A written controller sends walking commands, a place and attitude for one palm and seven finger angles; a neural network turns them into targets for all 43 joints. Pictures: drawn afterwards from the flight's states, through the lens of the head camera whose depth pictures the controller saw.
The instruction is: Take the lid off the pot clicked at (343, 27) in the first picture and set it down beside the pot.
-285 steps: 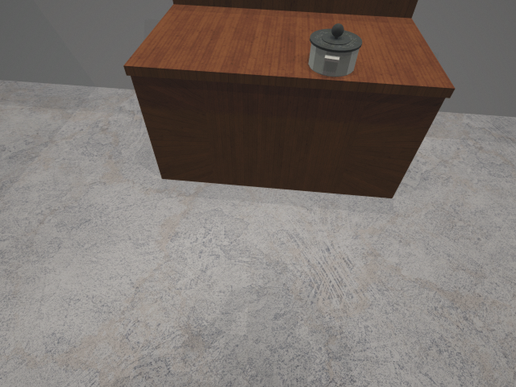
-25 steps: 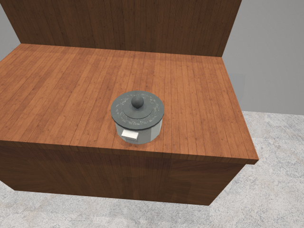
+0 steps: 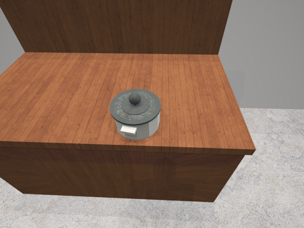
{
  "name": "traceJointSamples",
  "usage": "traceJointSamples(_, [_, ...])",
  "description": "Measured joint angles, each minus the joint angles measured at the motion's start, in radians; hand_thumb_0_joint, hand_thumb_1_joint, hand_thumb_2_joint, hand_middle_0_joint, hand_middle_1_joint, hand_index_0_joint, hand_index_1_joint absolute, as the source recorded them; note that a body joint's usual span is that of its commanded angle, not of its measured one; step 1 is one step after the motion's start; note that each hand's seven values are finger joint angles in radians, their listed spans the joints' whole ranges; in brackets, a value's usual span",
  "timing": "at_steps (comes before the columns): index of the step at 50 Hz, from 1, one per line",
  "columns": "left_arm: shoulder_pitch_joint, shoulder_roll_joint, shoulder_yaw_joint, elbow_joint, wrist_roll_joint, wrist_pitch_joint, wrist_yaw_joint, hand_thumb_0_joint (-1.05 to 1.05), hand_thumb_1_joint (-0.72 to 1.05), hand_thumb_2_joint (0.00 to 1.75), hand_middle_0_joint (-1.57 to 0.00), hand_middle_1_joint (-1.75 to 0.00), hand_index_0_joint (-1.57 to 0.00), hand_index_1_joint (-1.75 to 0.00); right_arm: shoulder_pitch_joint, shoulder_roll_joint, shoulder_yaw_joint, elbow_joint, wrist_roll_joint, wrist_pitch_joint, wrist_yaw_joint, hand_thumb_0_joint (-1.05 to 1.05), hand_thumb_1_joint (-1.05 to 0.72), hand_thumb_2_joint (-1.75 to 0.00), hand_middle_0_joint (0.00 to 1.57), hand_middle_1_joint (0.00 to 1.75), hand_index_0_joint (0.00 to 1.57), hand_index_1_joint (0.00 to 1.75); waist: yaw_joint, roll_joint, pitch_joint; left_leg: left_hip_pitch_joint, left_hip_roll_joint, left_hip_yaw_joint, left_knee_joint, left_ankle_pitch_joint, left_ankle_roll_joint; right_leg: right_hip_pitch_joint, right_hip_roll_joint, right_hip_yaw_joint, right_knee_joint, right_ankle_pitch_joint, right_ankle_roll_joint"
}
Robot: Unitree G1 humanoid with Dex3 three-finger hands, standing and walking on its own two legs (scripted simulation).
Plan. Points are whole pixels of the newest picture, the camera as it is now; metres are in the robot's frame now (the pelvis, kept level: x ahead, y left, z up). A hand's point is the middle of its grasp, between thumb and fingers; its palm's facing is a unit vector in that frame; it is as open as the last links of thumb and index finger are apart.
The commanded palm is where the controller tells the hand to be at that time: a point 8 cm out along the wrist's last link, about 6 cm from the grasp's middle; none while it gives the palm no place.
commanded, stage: come to a stop and stand still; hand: left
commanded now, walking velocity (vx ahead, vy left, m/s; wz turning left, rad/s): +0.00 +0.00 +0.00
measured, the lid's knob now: (134, 98) +0.54 +0.09 +0.03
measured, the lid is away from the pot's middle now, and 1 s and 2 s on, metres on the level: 0.00 0.00 0.00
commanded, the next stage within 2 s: look again from close up in 0.32 s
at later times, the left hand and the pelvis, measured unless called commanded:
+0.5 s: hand out of the picture +0.01 +0.19 -0.17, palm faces +0.00 -0.98 -0.21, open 7.3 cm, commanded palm none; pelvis +0.00 +0.02 +0.00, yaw -1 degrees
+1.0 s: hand out of the picture -0.01 +0.19 -0.17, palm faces -0.01 -0.98 -0.20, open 7.3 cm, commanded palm none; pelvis +0.00 +0.03 +0.00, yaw -2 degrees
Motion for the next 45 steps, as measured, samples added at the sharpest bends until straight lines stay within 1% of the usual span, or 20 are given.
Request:
traceJointSamples(7, [-0.033, 0.024, 0.009, -0.01, 0.0, 0.002, -0.001, 0.0, 0.91, 0.9, -0.21, -0.3, -0.21, -0.3, 0.013, 0.004, 0.007, 0.015, -0.001, -0.008, 0.004, 0.0, -0.93, -0.9, 0.19, 0.3, 0.2, 0.3, 0.0, -0.007, -0.004, -0.005, -0.02, 0.014, -0.009, 0.005, 0.015, -0.021, -0.021, 0.013, 0.022, -0.008, 0.015])
traceJointSamples(12, [-0.042, 0.029, 0.01, -0.01, -0.001, -0.005, 0.0, 0.0, 0.91, 0.9, -0.2, -0.3, -0.2, -0.3, 0.022, 0.012, 0.013, 0.036, 0.002, -0.015, 0.005, 0.0, -0.92, -0.9, 0.19, 0.3, 0.2, 0.3, 0.004, -0.009, 0.004, 0.006, -0.031, 0.02, -0.034, 0.016, 0.023, -0.018, -0.032, 0.018, 0.012, -0.004, 0.023])
traceJointSamples(21, [-0.024, 0.015, 0.004, 0.015, -0.003, -0.005, 0.0, 0.0, 0.91, 0.9, -0.2, -0.3, -0.2, -0.3, 0.013, 0.019, 0.013, 0.064, 0.006, -0.018, 0.005, 0.01, -0.92, -0.9, 0.2, 0.3, 0.2, 0.3, 0.007, -0.015, 0.016, 0.021, -0.034, 0.029, -0.041, 0.014, 0.029, -0.005, -0.035, 0.028, 0.003, -0.002, 0.03])
traceJointSamples(30, [0.002, 0.0, -0.002, 0.04, 0.0, -0.004, -0.002, 0.0, 0.91, 0.9, -0.2, -0.3, -0.2, -0.3, 0.003, 0.019, 0.01, 0.073, 0.009, -0.023, 0.001, 0.01, -0.92, -0.9, 0.2, 0.3, 0.2, 0.3, 0.014, -0.027, 0.015, 0.031, -0.036, 0.039, -0.05, 0.015, 0.035, 0.002, -0.037, 0.038, -0.006, 0.003, 0.035])
traceJointSamples(38, [0.014, -0.001, -0.002, 0.051, 0.002, -0.004, -0.002, 0.0, 0.91, 0.9, -0.2, -0.3, -0.2, -0.3, 0.003, 0.019, 0.007, 0.076, 0.011, -0.025, -0.002, 0.01, -0.93, -0.9, 0.2, 0.3, 0.2, 0.3, 0.019, -0.028, 0.011, 0.037, -0.038, 0.045, -0.06, 0.019, 0.038, 0.004, -0.039, 0.044, -0.013, 0.008, 0.039])
traceJointSamples(45, [0.019, 0.004, 0.0, 0.052, 0.002, -0.003, -0.002, 0.0, 0.91, 0.9, -0.2, -0.3, -0.2, -0.3, 0.012, 0.024, 0.007, 0.077, 0.011, -0.024, 0.0, 0.01, -0.93, -0.9, 0.19, 0.3, 0.2, 0.3, 0.019, -0.027, 0.008, 0.033, -0.039, 0.049, -0.064, 0.022, 0.04, -0.001, -0.04, 0.048, -0.016, 0.012, 0.041])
